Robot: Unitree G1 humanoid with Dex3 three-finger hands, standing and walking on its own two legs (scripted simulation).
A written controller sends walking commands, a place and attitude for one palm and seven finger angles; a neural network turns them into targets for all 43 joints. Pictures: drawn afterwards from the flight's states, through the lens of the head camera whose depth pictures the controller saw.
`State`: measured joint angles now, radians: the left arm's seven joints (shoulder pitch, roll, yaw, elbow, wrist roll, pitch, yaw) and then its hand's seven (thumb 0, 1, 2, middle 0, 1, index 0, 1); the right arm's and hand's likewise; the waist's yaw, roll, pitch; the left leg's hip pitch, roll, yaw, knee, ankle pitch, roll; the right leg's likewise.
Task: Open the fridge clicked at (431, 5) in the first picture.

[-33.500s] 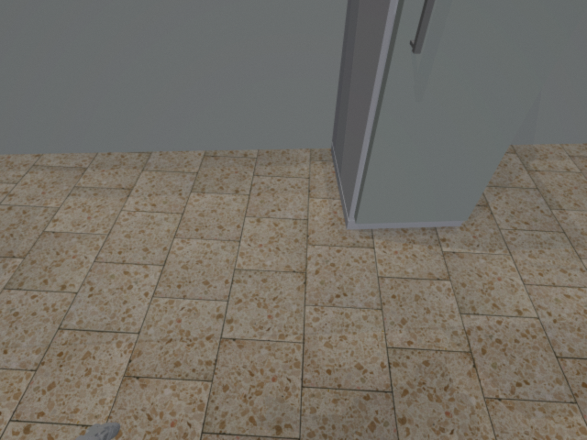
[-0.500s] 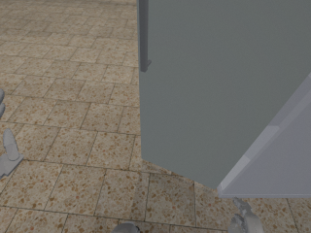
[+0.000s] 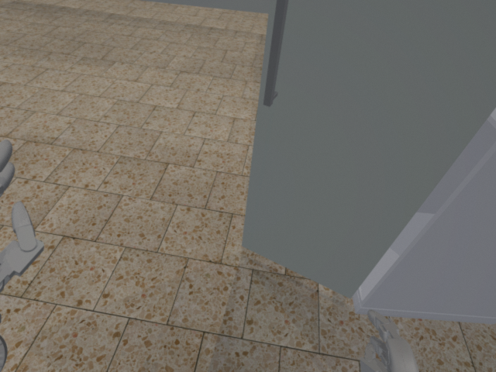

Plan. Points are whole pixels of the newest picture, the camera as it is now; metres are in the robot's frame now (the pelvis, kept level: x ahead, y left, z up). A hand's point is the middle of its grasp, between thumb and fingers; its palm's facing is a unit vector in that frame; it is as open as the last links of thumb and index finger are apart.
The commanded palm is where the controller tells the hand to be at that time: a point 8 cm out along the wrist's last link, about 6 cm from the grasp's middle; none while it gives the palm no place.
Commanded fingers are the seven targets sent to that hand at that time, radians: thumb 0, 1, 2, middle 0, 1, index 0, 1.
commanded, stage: stop stepping back and stand still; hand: left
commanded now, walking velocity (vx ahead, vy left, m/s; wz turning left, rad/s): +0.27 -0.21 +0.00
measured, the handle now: (282, 26) +0.73 +0.05 +0.26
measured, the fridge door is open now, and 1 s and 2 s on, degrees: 66 66 66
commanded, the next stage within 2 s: let the arm hang, fingers relaxed in 1.08 s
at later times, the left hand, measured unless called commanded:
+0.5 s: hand (32, 252) +0.18 +0.28 +0.17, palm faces +0.45 -0.82 -0.35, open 7.4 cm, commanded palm +0.13 +0.31 +0.19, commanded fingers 0.00 0.90 0.90 -0.20 -0.30 -0.20 -0.30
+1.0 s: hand (76, 234) +0.22 +0.26 +0.15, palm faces +0.33 -0.83 -0.45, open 7.4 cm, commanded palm +0.17 +0.30 +0.19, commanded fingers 0.00 0.90 0.90 -0.20 -0.30 -0.20 -0.30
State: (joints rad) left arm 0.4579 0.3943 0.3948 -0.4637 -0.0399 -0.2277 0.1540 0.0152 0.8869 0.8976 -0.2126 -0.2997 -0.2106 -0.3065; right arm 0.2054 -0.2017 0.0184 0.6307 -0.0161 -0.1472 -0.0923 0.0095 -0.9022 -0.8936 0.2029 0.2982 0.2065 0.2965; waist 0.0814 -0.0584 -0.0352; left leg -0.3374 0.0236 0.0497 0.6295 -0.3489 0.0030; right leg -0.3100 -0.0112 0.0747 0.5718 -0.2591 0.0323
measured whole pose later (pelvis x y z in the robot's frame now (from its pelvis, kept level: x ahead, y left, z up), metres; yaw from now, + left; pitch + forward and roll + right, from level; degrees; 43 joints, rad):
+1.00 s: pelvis +0.00 +0.01 +0.01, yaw -5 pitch +2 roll +0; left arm 0.55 0.40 0.39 -0.41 -0.05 -0.18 0.14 0.02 0.89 0.90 -0.21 -0.30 -0.21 -0.31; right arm 0.20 -0.21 0.01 0.64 0.00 -0.11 -0.08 0.01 -0.90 -0.89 0.20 0.30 0.21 0.30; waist 0.01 -0.01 -0.04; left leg -0.30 0.05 0.11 0.51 -0.25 0.00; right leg -0.17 0.05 -0.02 0.46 -0.33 -0.04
